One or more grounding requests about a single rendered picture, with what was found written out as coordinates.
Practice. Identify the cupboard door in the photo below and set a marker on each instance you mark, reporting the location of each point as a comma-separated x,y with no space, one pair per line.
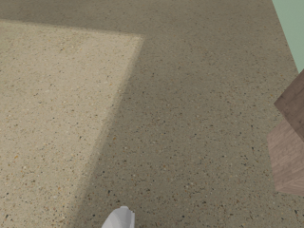
291,104

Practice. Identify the left robot thigh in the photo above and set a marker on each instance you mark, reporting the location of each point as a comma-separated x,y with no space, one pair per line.
120,218

